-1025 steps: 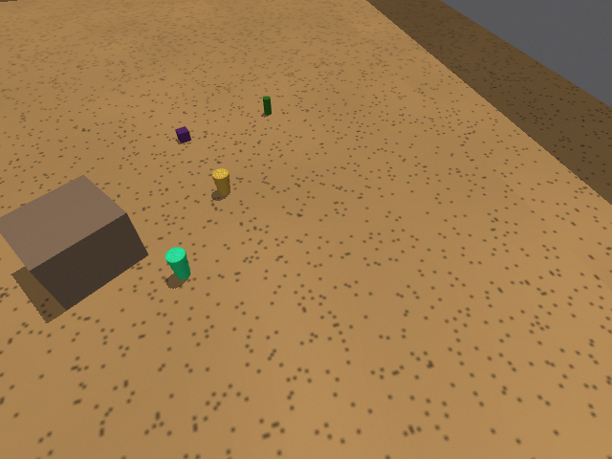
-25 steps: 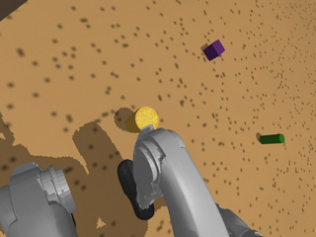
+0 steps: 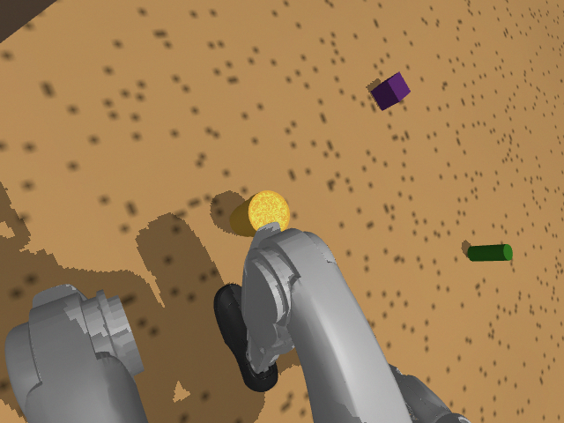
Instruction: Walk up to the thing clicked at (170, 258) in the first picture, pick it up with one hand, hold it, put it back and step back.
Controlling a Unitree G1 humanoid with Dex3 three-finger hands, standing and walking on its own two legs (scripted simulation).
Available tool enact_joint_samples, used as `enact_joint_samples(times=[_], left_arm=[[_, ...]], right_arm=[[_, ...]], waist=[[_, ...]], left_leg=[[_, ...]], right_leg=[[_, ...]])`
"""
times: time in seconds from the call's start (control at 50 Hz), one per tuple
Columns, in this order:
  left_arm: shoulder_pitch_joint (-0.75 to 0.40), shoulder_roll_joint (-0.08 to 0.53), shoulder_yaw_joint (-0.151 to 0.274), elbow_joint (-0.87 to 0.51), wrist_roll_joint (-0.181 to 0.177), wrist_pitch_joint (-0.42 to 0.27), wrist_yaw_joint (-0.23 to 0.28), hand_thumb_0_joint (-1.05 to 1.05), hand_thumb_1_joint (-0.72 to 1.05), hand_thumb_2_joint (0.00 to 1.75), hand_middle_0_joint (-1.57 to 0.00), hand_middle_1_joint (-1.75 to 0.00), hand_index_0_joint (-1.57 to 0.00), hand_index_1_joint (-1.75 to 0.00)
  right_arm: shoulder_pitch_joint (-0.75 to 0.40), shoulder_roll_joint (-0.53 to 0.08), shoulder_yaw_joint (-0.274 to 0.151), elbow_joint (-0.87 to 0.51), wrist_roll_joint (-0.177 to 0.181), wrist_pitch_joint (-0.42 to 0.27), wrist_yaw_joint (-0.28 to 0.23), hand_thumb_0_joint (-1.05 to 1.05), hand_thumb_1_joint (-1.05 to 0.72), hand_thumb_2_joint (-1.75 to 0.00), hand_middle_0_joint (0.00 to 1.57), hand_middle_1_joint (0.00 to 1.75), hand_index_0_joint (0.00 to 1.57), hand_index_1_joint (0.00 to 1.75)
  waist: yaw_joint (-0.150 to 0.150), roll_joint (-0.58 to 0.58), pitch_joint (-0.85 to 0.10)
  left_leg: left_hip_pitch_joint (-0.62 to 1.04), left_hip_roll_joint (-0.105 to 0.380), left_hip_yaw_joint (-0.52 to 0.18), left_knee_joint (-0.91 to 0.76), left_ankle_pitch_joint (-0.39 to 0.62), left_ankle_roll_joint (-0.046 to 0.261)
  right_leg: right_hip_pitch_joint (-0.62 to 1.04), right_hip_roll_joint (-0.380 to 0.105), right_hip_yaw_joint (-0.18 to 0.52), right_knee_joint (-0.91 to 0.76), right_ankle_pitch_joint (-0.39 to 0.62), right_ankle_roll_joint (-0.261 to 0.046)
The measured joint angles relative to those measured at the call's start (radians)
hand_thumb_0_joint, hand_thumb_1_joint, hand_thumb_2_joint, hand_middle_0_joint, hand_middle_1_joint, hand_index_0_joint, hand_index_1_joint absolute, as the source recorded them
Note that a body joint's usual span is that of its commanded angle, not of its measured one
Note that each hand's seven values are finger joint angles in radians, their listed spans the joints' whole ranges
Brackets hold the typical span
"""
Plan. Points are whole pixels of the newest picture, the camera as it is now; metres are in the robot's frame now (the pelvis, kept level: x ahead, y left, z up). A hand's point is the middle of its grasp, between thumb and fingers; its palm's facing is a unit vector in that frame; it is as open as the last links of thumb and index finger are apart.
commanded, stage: settle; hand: left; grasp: from above
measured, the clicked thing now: out of the picture +0.47 +0.38 -0.25
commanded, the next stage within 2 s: withdraw in 1.10 s
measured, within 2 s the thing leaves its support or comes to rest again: neither
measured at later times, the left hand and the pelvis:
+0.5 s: hand out of the picture +0.46 +0.41 -0.11, palm faces -0.43 -0.12 -0.90, open 5.9 cm; pelvis +0.00 +0.00 +0.03, yaw +4 degrees
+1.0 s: hand out of the picture +0.46 +0.40 -0.07, palm faces -0.41 -0.11 -0.90, open 5.5 cm; pelvis +0.00 +0.00 +0.05, yaw +6 degrees
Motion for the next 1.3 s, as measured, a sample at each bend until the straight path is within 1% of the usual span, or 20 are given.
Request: enact_joint_samples(times=[0.06, 0.16, 0.2, 0.32, 0.42, 0.48, 0.6, 0.7, 0.9, 1.1, 1.16, 1.24, 1.3], left_arm=[[0.028, -0.022, 0.023, -0.060, -0.001, 0.007, -0.014, 0.00, 0.07, 0.89, -0.59, -1.14, -0.58, -1.09], [0.071, -0.073, 0.037, -0.177, -0.024, 0.037, -0.048, 0.00, 0.17, 0.88, -0.62, -1.11, -0.64, -1.06], [0.082, -0.096, 0.031, -0.213, -0.037, 0.052, -0.070, 0.00, 0.21, 0.88, -0.63, -1.10, -0.66, -1.04], [0.092, -0.155, -0.013, -0.271, -0.084, 0.097, -0.148, 0.01, 0.32, 0.82, -0.68, -1.05, -0.73, -0.99], [0.096, -0.196, -0.034, -0.301, -0.115, 0.103, -0.205, 0.01, 0.41, 0.76, -0.72, -1.01, -0.79, -0.95], [0.092, -0.208, -0.034, -0.307, -0.120, 0.093, -0.222, 0.00, 0.43, 0.72, -0.74, -0.98, -0.80, -0.91], [0.079, -0.214, -0.022, -0.310, -0.110, 0.069, -0.233, 0.00, 0.44, 0.67, -0.76, -0.92, -0.82, -0.86], [0.070, -0.213, -0.017, -0.305, -0.098, 0.059, -0.234, 0.00, 0.44, 0.66, -0.77, -0.90, -0.83, -0.84], [0.055, -0.222, -0.027, -0.281, -0.103, 0.059, -0.238, 0.00, 0.46, 0.70, -0.81, -0.89, -0.86, -0.83], [0.045, -0.233, -0.027, -0.271, -0.090, 0.056, -0.243, 0.00, 0.47, 0.71, -0.82, -0.87, -0.87, -0.82], [0.044, -0.238, -0.028, -0.274, -0.085, 0.058, -0.244, 0.00, 0.47, 0.71, -0.82, -0.87, -0.87, -0.82], [0.039, -0.245, -0.035, -0.265, -0.086, 0.062, -0.239, 0.00, 0.47, 0.72, -0.83, -0.86, -0.87, -0.82], [0.044, -0.251, -0.030, -0.271, -0.083, 0.068, -0.241, 0.00, 0.44, 0.69, -0.80, -0.84, -0.84, -0.79]], right_arm=[[0.011, -0.003, -0.021, -0.004, 0.005, 0.009, 0.003, 0.00, -0.93, -0.91, 0.21, 0.30, 0.21, 0.30], [0.029, -0.004, -0.073, -0.004, 0.022, 0.023, 0.007, 0.00, -0.93, -0.91, 0.21, 0.30, 0.21, 0.30], [0.033, -0.004, -0.094, -0.002, 0.031, 0.032, 0.008, 0.00, -0.93, -0.91, 0.21, 0.30, 0.21, 0.30], [0.026, 0.001, -0.134, 0.000, 0.061, 0.068, 0.004, 0.00, -0.93, -0.91, 0.21, 0.30, 0.21, 0.30], [0.016, 0.012, -0.148, -0.005, 0.083, 0.098, -0.006, 0.00, -0.93, -0.91, 0.21, 0.30, 0.21, 0.30], [0.013, 0.018, -0.150, -0.007, 0.092, 0.110, -0.011, 0.00, -0.93, -0.91, 0.21, 0.30, 0.21, 0.30], [0.022, 0.023, -0.153, -0.009, 0.099, 0.130, -0.020, 0.00, -0.93, -0.91, 0.21, 0.30, 0.21, 0.30], [0.035, 0.025, -0.161, -0.004, 0.103, 0.143, -0.024, 0.00, -0.93, -0.91, 0.21, 0.30, 0.21, 0.30], [0.062, 0.036, -0.169, 0.017, 0.110, 0.155, -0.034, 0.00, -0.93, -0.91, 0.21, 0.30, 0.21, 0.30], [0.077, 0.040, -0.176, 0.022, 0.115, 0.157, -0.040, 0.00, -0.93, -0.91, 0.21, 0.30, 0.21, 0.30], [0.081, 0.041, -0.180, 0.023, 0.117, 0.158, -0.041, 0.00, -0.93, -0.91, 0.21, 0.30, 0.21, 0.30], [0.079, 0.044, -0.183, 0.029, 0.119, 0.157, -0.041, 0.00, -0.93, -0.91, 0.21, 0.30, 0.21, 0.30], [0.080, 0.046, -0.190, 0.027, 0.121, 0.156, -0.042, 0.00, -0.93, -0.91, 0.21, 0.30, 0.21, 0.30]], waist=[[0.011, 0.006, -0.011], [0.030, 0.026, -0.048], [0.038, 0.039, -0.069], [0.059, 0.080, -0.112], [0.070, 0.102, -0.127], [0.071, 0.108, -0.132], [0.070, 0.113, -0.140], [0.068, 0.120, -0.144], [0.063, 0.129, -0.168], [0.056, 0.134, -0.183], [0.057, 0.134, -0.190], [0.058, 0.134, -0.199], [0.059, 0.139, -0.203]], left_leg=[[-0.004, -0.004, 0.001, -0.005, 0.002, 0.000], [-0.013, -0.010, 0.013, -0.022, 0.008, 0.002], [-0.017, -0.011, 0.021, -0.033, 0.010, 0.004], [-0.005, -0.012, 0.052, -0.078, 0.016, 0.012], [0.020, -0.012, 0.072, -0.121, 0.020, 0.014], [0.033, -0.013, 0.079, -0.139, 0.023, 0.013], [0.042, -0.015, 0.084, -0.159, 0.032, 0.009], [0.042, -0.015, 0.091, -0.169, 0.041, 0.009], [0.054, -0.013, 0.106, -0.198, 0.051, 0.010], [0.068, -0.014, 0.112, -0.221, 0.057, 0.012], [0.070, -0.014, 0.115, -0.229, 0.059, 0.013], [0.078, -0.013, 0.120, -0.240, 0.060, 0.015], [0.081, -0.015, 0.121, -0.248, 0.061, 0.015]], right_leg=[[-0.001, -0.004, 0.000, -0.003, -0.002, -0.001], [-0.008, -0.011, 0.009, -0.011, -0.006, -0.005], [-0.012, -0.014, 0.015, -0.018, -0.008, -0.006], [-0.005, -0.022, 0.041, -0.044, -0.015, -0.006], [0.014, -0.027, 0.059, -0.072, -0.017, -0.004], [0.023, -0.029, 0.066, -0.084, -0.016, -0.004], [0.027, -0.032, 0.071, -0.096, -0.010, -0.007], [0.025, -0.034, 0.078, -0.100, -0.004, -0.008], [0.028, -0.034, 0.092, -0.119, 0.005, -0.008], [0.043, -0.036, 0.097, -0.140, 0.008, -0.009], [0.044, -0.037, 0.100, -0.146, 0.010, -0.009], [0.050, -0.037, 0.105, -0.155, 0.010, -0.007], [0.054, -0.039, 0.105, -0.162, 0.010, -0.008]])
